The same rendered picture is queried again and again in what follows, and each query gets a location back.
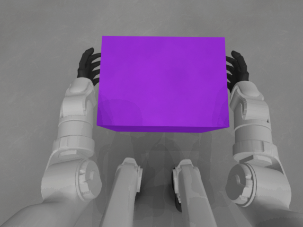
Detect carton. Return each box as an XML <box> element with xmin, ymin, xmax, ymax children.
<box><xmin>97</xmin><ymin>36</ymin><xmax>230</xmax><ymax>133</ymax></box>

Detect right robot forearm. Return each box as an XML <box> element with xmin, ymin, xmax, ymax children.
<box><xmin>230</xmin><ymin>81</ymin><xmax>287</xmax><ymax>178</ymax></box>

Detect right robot upper arm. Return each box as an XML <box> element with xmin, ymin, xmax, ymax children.
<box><xmin>225</xmin><ymin>163</ymin><xmax>303</xmax><ymax>227</ymax></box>

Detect left robot upper arm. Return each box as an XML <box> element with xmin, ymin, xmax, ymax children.
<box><xmin>0</xmin><ymin>158</ymin><xmax>102</xmax><ymax>227</ymax></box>

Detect right robot shin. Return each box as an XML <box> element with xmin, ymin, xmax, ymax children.
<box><xmin>177</xmin><ymin>159</ymin><xmax>201</xmax><ymax>203</ymax></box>

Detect left robot forearm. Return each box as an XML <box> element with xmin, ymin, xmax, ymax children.
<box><xmin>41</xmin><ymin>77</ymin><xmax>97</xmax><ymax>196</ymax></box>

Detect robot right hand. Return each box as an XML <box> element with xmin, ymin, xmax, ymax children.
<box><xmin>226</xmin><ymin>51</ymin><xmax>249</xmax><ymax>93</ymax></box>

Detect robot left hand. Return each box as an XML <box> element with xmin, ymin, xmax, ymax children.
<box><xmin>77</xmin><ymin>47</ymin><xmax>101</xmax><ymax>86</ymax></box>

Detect robot left thigh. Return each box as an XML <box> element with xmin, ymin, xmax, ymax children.
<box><xmin>99</xmin><ymin>162</ymin><xmax>143</xmax><ymax>227</ymax></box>

